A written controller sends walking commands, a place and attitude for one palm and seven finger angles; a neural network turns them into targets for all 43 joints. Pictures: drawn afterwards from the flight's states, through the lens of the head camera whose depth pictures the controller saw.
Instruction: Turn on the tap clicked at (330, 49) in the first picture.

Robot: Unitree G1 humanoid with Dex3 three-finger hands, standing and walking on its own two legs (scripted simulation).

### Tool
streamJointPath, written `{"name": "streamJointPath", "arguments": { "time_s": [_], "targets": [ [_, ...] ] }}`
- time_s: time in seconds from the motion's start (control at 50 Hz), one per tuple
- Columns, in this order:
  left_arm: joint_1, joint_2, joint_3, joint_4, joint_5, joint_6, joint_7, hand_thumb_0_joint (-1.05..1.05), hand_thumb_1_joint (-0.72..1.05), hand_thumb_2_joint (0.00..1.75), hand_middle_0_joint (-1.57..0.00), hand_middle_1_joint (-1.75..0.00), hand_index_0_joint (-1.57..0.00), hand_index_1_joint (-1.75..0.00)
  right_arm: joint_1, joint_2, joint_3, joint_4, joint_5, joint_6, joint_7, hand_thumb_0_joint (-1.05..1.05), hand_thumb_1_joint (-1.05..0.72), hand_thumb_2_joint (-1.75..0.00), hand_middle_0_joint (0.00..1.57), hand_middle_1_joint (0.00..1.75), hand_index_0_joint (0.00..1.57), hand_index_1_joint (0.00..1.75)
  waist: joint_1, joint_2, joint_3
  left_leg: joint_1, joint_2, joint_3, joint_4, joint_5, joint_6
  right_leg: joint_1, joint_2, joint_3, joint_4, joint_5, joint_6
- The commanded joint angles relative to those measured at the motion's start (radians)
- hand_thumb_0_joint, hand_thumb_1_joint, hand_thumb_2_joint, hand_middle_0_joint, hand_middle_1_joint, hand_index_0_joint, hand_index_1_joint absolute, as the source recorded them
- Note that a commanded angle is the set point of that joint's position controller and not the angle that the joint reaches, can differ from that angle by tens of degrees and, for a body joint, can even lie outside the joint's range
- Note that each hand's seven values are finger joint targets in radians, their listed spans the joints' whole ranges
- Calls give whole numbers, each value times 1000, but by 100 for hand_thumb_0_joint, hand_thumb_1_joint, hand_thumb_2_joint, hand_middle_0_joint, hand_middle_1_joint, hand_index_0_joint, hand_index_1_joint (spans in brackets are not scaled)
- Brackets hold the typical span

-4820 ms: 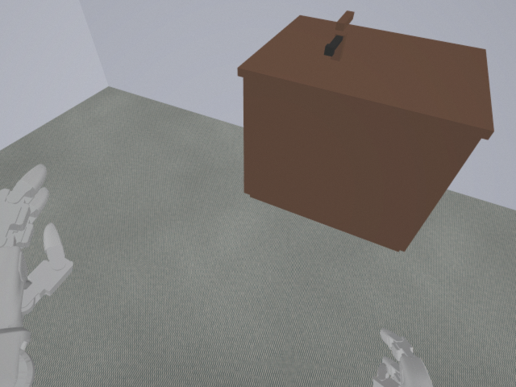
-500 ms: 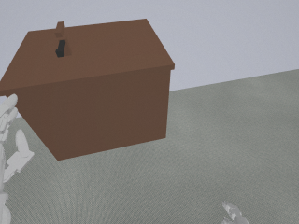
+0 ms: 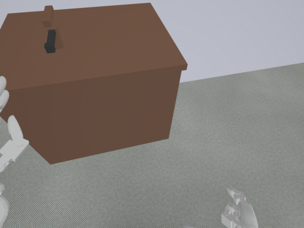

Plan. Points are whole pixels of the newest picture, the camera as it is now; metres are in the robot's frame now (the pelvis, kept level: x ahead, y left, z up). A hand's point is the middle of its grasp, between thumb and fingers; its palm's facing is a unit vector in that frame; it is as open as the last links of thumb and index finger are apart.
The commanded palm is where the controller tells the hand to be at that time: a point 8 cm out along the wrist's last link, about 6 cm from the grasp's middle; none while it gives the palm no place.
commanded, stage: take the last steps up to it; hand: left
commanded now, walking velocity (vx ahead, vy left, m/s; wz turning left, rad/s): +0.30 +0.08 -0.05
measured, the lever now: (50, 47) +0.68 +0.42 +0.07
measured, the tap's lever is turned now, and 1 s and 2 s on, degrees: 0 0 0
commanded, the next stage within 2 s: come to a stop and stand still in 0.70 s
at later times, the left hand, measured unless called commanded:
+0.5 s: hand (54, 93) +0.35 +0.24 +0.18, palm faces +0.35 -0.81 -0.47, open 7.4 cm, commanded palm +0.29 +0.29 +0.19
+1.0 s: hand (56, 67) +0.44 +0.27 +0.17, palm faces +0.41 -0.80 -0.44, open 7.4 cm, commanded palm +0.39 +0.31 +0.19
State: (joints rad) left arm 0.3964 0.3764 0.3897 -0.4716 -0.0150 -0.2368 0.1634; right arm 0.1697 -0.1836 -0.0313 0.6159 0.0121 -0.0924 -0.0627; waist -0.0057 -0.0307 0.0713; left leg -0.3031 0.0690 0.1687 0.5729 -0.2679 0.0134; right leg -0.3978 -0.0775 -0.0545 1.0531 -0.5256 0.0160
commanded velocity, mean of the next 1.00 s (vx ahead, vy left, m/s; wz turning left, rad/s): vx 0.14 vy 0.08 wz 0.00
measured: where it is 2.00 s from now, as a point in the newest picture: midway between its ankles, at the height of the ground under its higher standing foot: (142, 226)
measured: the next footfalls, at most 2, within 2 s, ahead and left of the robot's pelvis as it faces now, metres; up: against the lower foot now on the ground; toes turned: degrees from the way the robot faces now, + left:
right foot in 0.18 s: +0.13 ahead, -0.09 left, +0.00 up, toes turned -11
left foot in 0.58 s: +0.27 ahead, +0.16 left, +0.00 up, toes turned +8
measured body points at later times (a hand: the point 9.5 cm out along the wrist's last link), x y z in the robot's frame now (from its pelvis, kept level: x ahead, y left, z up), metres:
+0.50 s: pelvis +0.13 +0.01 +0.01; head +0.18 +0.01 +0.46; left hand +0.33 +0.28 +0.20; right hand +0.28 -0.25 -0.09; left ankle +0.21 +0.16 -0.70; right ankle +0.09 -0.09 -0.73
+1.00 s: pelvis +0.22 +0.03 +0.00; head +0.24 +0.01 +0.45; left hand +0.42 +0.31 +0.20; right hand +0.38 -0.18 -0.11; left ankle +0.22 +0.15 -0.72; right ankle +0.25 -0.06 -0.73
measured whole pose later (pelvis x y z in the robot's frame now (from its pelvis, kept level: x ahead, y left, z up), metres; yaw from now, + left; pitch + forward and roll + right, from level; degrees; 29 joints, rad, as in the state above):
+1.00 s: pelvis +0.22 +0.03 +0.00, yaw -2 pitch -1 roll +0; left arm 0.44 0.34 0.36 -0.44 -0.03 -0.18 0.15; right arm 0.20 -0.17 0.04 0.64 0.01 -0.07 -0.05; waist 0.02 0.06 0.05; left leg -0.30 0.06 0.10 0.69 -0.38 -0.02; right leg -0.29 -0.02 -0.14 0.57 -0.26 -0.05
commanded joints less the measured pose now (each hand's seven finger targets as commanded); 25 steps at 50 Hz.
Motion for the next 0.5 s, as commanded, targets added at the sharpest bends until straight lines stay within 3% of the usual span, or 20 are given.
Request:
{"name": "streamJointPath", "arguments": {
  "time_s": [0.0,0.04,0.08,0.12,0.14,0.16,0.18,0.2,0.22,0.26,0.28,0.32,0.36,0.38,0.44,0.48],
  "targets": [
    [71,147,86,-352,-8,-81,8,0,90,90,-20,-30,-20,-30,-30,-128,-35,-126,-1,-68,11,0,-90,-90,20,30,20,30,0,269,-183,244,240,-247,-237,292,182,-183,-19,-39,-69,83,1],
    [108,154,103,-324,-14,-72,11,0,90,90,-20,-30,-20,-30,-36,-124,-25,-128,-3,-72,11,0,-90,-90,20,30,20,30,2,278,-189,201,223,-170,-230,305,153,-70,5,-87,-232,137,3],
    [114,163,118,-271,-16,-59,11,0,90,90,-20,-30,-20,-30,-34,-123,-19,-128,-6,-65,4,0,-90,-90,20,30,20,30,0,252,-180,165,218,-136,-206,277,124,29,36,-128,-373,177,5],
    [85,155,116,-204,-14,-44,10,0,90,90,-20,-30,-20,-30,-36,-123,-18,-123,-4,-50,-5,0,-90,-90,20,30,20,30,6,189,-189,84,196,-100,-111,188,94,191,60,-149,-504,239,-3],
    [61,161,119,-175,-11,-39,9,0,90,90,-20,-30,-20,-30,-44,-123,-18,-122,-2,-40,-9,0,-90,-90,20,30,20,30,12,136,-192,6,172,-74,0,138,75,292,38,-107,-574,271,-20],
    [52,170,112,-143,-3,-33,7,0,90,90,-20,-30,-20,-30,-32,-106,-17,-124,1,-32,-10,0,-90,-90,20,30,20,30,10,-39,-203,-131,97,-27,220,36,49,390,-92,115,-645,251,-87],
    [31,208,143,-128,-6,-34,9,0,90,90,-20,-30,-20,-30,-58,-92,-9,-144,-2,-28,-5,0,-90,-90,20,30,20,30,16,-263,-185,-370,-31,-11,480,-230,2,484,-311,527,-745,339,-198],
    [-6,194,141,-120,-26,-40,1,0,90,90,-20,-30,-20,-30,-51,-123,-30,-132,-3,-33,9,0,-90,-90,20,30,20,30,20,-291,-167,-405,-17,-144,637,-242,-15,432,-370,617,-806,266,-216],
    [-2,199,144,-118,-26,-51,-4,0,90,90,-20,-30,-20,-30,-50,-114,-24,-117,-5,-31,13,0,-90,-90,20,30,20,30,12,-219,-133,-441,9,-198,720,-189,-24,407,-378,575,-797,254,-235],
    [-29,181,118,-167,-10,-72,-15,0,90,90,-20,-30,-20,-30,-66,-101,-6,-97,-7,-10,19,0,-90,-90,20,30,20,30,5,-68,-134,-435,45,-197,721,-102,-39,366,-309,319,-746,428,-200],
    [-6,172,103,-178,-3,-83,-12,0,90,90,-20,-30,-20,-30,-86,-103,-6,-100,-7,-9,13,0,-90,-90,20,30,20,30,7,-52,-120,-429,48,-180,686,-83,-42,355,-288,251,-738,548,-188],
    [10,162,91,-210,2,-91,-4,0,90,90,-20,-30,-20,-30,-61,-111,-11,-103,-13,-4,14,0,-90,-90,20,30,20,30,-4,-63,-141,-369,59,-154,535,-42,-40,332,-266,126,-719,671,-172],
    [38,189,116,-244,1,-95,8,0,90,90,-20,-30,-20,-30,-63,-107,-15,-121,-15,-7,7,0,-90,-90,20,30,20,30,3,-66,-163,-266,40,-83,321,-21,-34,332,-237,69,-697,743,-158],
    [63,191,124,-252,-2,-91,14,0,90,90,-20,-30,-20,-30,-59,-96,-12,-134,-17,-11,6,0,-90,-90,20,30,20,30,18,-100,-170,-228,21,-47,238,-11,-29,341,-223,54,-686,759,-154],
    [75,184,132,-276,-5,-78,26,0,90,90,-20,-30,-20,-30,-47,-91,-21,-163,-17,-19,4,0,-90,-90,20,30,20,30,34,-118,-180,-125,-18,14,86,19,-20,349,-217,64,-658,741,-151],
    [54,176,122,-271,-7,-72,33,0,90,90,-20,-30,-20,-30,-28,-91,-26,-167,-14,-20,-4,0,-90,-90,20,30,20,30,16,-108,-192,-3,-44,43,-41,96,-18,328,-186,34,-597,680,-122]
  ]
}}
